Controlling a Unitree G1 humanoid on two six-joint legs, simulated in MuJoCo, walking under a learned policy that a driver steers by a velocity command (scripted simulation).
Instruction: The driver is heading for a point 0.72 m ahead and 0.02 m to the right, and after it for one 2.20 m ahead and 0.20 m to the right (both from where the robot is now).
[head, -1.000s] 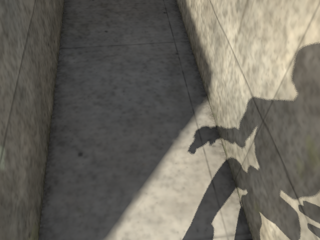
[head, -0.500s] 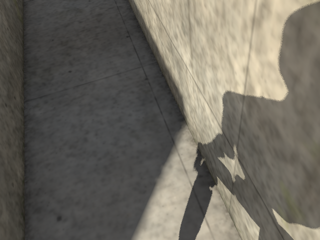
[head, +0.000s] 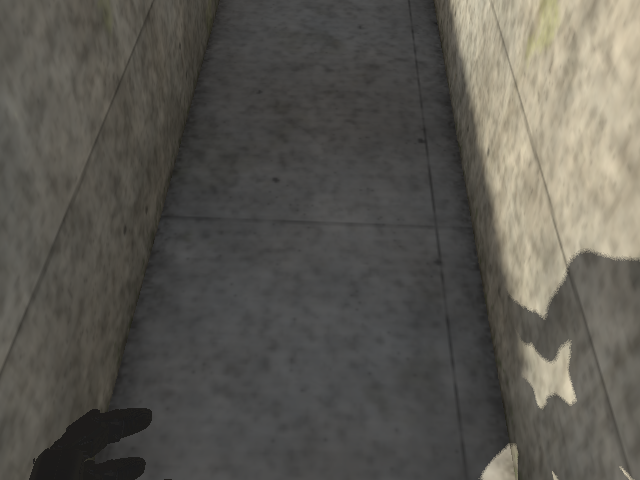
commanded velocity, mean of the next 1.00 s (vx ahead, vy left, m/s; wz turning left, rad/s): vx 0.66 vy -0.18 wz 0.08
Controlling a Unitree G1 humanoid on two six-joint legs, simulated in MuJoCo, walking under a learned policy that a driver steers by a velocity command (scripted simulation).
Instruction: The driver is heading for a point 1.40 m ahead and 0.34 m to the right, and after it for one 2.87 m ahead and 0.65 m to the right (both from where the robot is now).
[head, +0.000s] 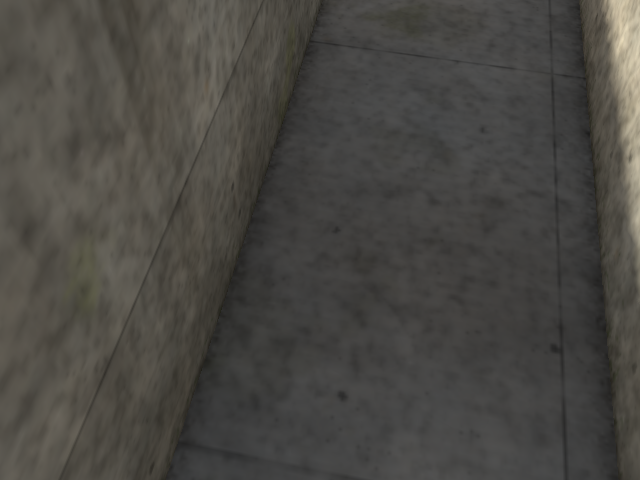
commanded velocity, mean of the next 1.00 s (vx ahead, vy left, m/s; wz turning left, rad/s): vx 0.05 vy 0.00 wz -0.58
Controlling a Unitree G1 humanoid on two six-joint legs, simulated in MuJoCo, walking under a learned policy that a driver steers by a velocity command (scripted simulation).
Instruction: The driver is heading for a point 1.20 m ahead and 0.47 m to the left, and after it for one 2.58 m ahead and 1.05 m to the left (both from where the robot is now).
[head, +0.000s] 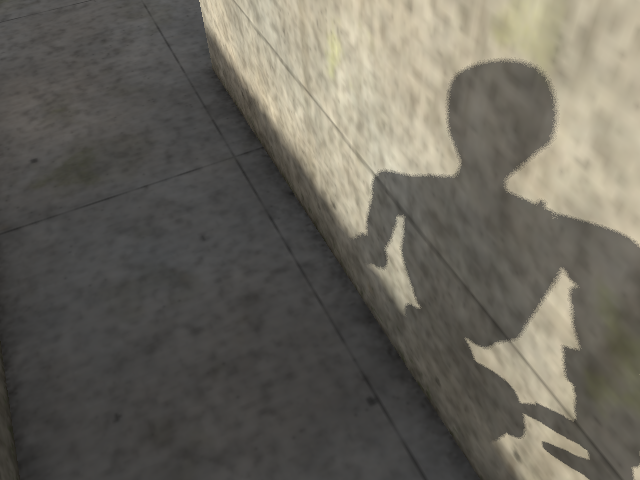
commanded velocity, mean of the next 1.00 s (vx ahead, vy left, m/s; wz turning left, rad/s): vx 0.49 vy -0.04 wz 0.59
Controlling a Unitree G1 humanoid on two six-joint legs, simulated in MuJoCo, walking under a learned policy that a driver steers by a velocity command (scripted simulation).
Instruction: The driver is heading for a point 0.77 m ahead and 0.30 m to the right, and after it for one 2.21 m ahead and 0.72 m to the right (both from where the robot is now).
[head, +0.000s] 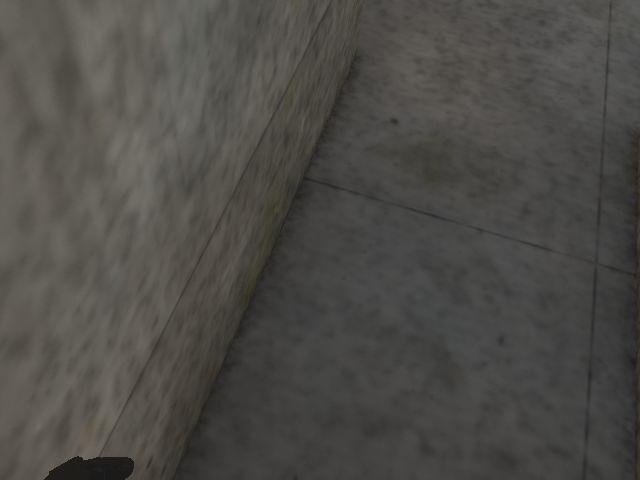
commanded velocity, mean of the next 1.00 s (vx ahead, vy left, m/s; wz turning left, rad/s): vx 0.74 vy -0.04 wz -0.63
